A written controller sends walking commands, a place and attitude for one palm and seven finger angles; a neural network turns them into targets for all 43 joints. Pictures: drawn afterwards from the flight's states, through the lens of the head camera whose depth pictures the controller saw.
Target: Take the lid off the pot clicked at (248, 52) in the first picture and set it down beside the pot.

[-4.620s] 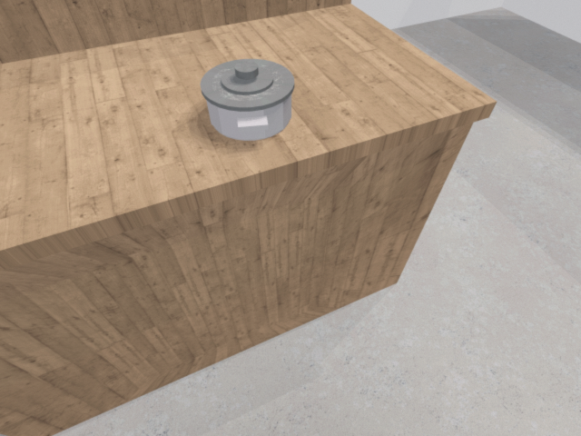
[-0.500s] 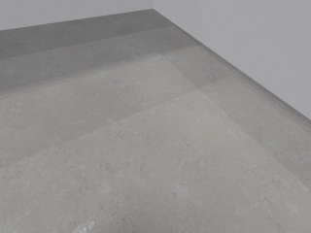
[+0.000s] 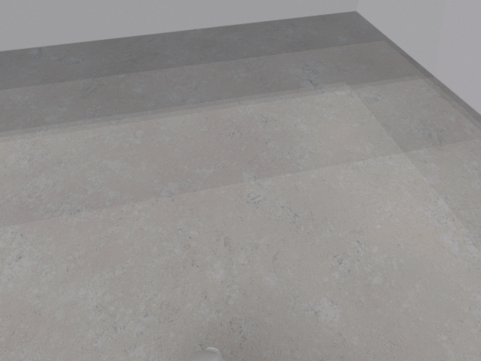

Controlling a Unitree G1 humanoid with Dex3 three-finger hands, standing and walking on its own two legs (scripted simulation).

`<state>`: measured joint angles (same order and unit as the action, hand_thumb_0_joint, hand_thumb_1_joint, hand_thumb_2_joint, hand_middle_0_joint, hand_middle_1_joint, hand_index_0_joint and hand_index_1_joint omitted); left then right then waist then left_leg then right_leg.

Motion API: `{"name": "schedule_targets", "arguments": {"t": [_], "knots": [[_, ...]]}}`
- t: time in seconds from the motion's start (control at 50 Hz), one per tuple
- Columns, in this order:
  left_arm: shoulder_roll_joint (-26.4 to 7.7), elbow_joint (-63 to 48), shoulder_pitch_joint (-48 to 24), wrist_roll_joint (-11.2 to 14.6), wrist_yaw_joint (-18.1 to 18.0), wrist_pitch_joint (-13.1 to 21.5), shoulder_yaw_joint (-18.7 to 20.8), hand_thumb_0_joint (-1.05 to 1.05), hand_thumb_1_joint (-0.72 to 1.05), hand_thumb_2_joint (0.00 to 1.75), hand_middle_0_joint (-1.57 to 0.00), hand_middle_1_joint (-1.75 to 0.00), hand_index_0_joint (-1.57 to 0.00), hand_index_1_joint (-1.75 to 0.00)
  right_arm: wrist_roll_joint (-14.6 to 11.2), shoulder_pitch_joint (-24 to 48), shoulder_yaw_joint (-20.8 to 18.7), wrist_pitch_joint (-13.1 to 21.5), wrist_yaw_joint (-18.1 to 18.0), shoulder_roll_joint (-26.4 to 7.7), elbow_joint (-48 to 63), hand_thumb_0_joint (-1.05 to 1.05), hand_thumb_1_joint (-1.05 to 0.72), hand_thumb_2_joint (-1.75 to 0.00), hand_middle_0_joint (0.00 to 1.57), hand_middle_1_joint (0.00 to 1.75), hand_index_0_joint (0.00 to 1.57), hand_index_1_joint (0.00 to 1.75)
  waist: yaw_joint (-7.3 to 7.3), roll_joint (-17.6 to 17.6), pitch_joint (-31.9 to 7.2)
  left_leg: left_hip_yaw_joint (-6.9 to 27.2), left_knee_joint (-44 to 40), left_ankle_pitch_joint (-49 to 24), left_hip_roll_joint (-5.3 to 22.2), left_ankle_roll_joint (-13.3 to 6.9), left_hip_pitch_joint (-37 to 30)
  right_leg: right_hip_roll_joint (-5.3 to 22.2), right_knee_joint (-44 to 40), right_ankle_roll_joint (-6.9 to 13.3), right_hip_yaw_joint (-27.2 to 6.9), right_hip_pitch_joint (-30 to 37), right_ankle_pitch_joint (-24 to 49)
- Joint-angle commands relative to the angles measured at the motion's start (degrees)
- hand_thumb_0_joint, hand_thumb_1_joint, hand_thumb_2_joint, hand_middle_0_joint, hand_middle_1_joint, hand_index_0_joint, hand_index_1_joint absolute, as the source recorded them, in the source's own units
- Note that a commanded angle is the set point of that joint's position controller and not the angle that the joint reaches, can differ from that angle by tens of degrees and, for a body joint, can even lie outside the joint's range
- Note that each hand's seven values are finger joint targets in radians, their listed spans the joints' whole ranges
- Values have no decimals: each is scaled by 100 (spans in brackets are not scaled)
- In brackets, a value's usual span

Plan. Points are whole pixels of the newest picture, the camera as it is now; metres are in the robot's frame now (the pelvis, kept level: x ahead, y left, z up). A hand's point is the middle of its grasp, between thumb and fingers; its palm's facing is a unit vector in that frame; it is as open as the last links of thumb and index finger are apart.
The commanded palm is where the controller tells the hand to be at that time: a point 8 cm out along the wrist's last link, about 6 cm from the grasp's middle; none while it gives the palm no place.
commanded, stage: turn to face it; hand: left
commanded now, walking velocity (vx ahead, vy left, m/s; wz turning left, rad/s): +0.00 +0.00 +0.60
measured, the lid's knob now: out of the picture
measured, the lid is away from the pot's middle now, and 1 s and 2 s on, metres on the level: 0.00 0.00 0.00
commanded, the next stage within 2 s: none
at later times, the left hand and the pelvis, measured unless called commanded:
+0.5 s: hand out of the picture -0.03 +0.25 -0.17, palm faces +0.36 -0.90 -0.24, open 7.4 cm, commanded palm none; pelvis -0.02 +0.02 +0.01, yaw +19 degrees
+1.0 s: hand out of the picture +0.00 +0.21 -0.13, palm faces +0.55 -0.78 -0.30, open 7.4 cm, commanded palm none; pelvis +0.01 -0.02 +0.01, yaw +37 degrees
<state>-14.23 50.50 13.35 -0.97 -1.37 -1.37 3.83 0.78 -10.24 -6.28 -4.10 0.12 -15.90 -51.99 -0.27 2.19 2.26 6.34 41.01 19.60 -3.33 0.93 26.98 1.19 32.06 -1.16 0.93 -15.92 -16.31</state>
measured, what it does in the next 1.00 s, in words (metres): steps on the spot, turning left: left foot, then right foot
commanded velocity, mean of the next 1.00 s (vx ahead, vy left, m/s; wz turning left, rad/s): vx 0.00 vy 0.00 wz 0.60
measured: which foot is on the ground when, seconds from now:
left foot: up 0.00-0.34, down 0.36-0.86, up 0.88-1.00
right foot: down 0.00-0.36, up 0.38-0.84, down 0.86-1.00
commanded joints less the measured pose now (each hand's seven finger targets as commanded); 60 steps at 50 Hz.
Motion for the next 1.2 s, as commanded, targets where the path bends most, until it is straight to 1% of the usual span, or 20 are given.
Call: {"name": "schedule_targets", "arguments": {"t": [0.0,0.04,0.1,0.22,0.28,0.3,0.32,0.34,0.36,0.38,0.44,0.48,0.66,0.78,0.8,0.82,0.84,0.86,0.94,1.18], "knots": [[-1011,-536,-242,-20,-90,145,215,0,90,90,-20,-30,-20,-30,63,236,-92,121,108,-502,628,0,-90,-90,20,30,20,30,-77,-1460,209,-160,2734,559,358,74,946,1905,-1856,803,-1525,-103,-275],[-757,-538,-216,-41,-77,198,133,0,90,90,-20,-30,-20,-30,35,135,-36,145,151,-399,535,0,-90,-90,20,30,20,30,-88,-1320,81,-479,2684,334,393,224,887,1582,-1316,812,-657,453,1373],[-885,-411,336,-64,-80,193,155,0,90,90,-20,-30,-20,-30,-8,585,54,144,160,-215,636,0,-90,-90,20,30,20,30,233,-1255,-117,-793,1841,546,371,314,661,1681,-988,884,-373,1076,2682],[-1126,-361,595,-74,-53,115,230,0,90,90,-20,-30,-20,-30,-60,922,142,203,160,-155,695,0,-90,-90,20,30,20,30,418,-1621,-339,-1173,424,660,285,201,-71,1880,-738,900,-114,1382,3295],[-1142,-341,464,-39,-39,80,265,0,90,90,-20,-30,-20,-30,-55,507,119,274,129,-229,591,0,-90,-90,20,30,20,30,190,-1456,-581,-1319,-988,-171,213,103,-996,1811,-118,554,304,1226,3175],[-1091,-364,416,10,-17,65,275,0,90,90,-20,-30,-20,-30,-35,205,70,308,122,-395,512,0,-90,-90,20,30,20,30,-2,-1141,-731,-1192,-1732,-890,315,-1,-1810,1714,448,291,532,734,2777],[-831,-503,452,33,21,46,256,0,90,90,-20,-30,-20,-30,14,-165,-78,363,91,-967,469,0,-90,-90,20,30,20,30,-201,139,-1050,178,-1981,-2068,1423,-489,-3072,1249,1665,-112,844,-599,1066],[-503,-768,145,25,46,42,128,0,90,90,-20,-30,-20,-30,-13,-570,-228,333,61,-1518,391,0,-90,-90,20,30,20,30,-472,1589,-991,1792,-1941,-4261,2710,-1314,-3424,583,2792,-440,664,-1998,-2239],[-705,-803,-315,-35,-47,-61,135,0,90,90,-20,-30,-20,-30,-29,-913,-185,297,27,-1398,224,0,-90,-90,20,30,20,30,-632,1162,-989,1607,-1875,-3599,2608,-1400,-2980,634,3246,-346,-2,-1956,-2155],[-604,-758,-479,-12,-43,-44,164,0,90,90,-20,-30,-20,-30,-2,-660,-154,305,-44,-1234,280,0,-90,-90,20,30,20,30,-496,1166,-755,1642,-1930,-3082,2346,-1389,-2658,591,3458,-350,-151,-2138,-1804],[-644,-448,-195,-19,60,-58,201,0,90,90,-20,-30,-20,-30,15,273,-2,341,-55,-855,537,0,-90,-90,20,30,20,30,10,576,-203,950,-2316,-1888,1581,-962,-1565,538,3381,-404,-204,-1600,-586],[-657,-361,-38,-28,79,-66,199,0,90,90,-20,-30,-20,-30,-7,274,2,366,-45,-839,545,0,-90,-90,20,30,20,30,64,639,-387,765,-2393,-1648,1386,-897,-1563,468,3172,-446,-195,-1422,-344],[-615,-670,-765,16,8,-11,139,0,90,90,-20,-30,-20,-30,36,-379,-110,304,-59,-947,351,0,-90,-90,20,30,20,30,-240,594,-508,1816,-2121,-2118,1433,-1141,-2074,120,1872,-433,-338,-1394,-777],[-656,-609,-223,98,-50,62,125,0,90,90,-20,-30,-20,-30,3,-110,-139,244,-68,-928,426,0,-90,-90,20,30,20,30,40,675,-777,2046,-1562,-2591,1072,-847,-1312,-206,-106,-264,-272,348,-183],[-772,-574,-27,93,-69,95,168,0,90,90,-20,-30,-20,-30,-38,-45,-124,237,-56,-813,448,0,-90,-90,20,30,20,30,164,443,-764,1921,-1367,-1900,879,-631,-741,-28,-885,-219,-354,1067,267],[-1112,-578,64,37,-109,129,238,0,90,90,-20,-30,-20,-30,-103,-124,-76,240,-28,-479,478,0,-90,-90,20,30,20,30,218,-613,-729,1322,-593,-336,427,-274,379,1047,-1566,64,-1383,1923,2],[-1447,-654,37,-37,-119,125,276,0,90,90,-20,-30,-20,-30,-65,-98,-22,258,-21,-291,628,0,-90,-90,20,30,20,30,274,-1750,-519,-41,755,1346,-251,163,1115,2469,-1815,743,-2639,1793,192],[-1304,-662,-17,5,-146,125,261,0,90,90,-20,-30,-20,-30,33,-22,-96,213,-17,-572,596,0,-90,-90,20,30,20,30,225,-1436,-444,101,1743,1381,52,125,850,2593,-1750,1005,-2414,1104,596],[-734,-759,-520,11,-84,194,97,0,90,90,-20,-30,-20,-30,22,-251,-41,119,128,-400,296,0,-90,-90,20,30,20,30,-131,-1206,-57,-361,2929,320,328,296,794,1510,-1204,834,-614,855,2161],[-1120,-444,426,-67,-70,118,225,0,90,90,-20,-30,-20,-30,-59,829,172,191,168,-188,553,0,-90,-90,20,30,20,30,339,-1516,-313,-1153,348,533,329,209,-161,1841,-637,864,96,1491,3691]]}}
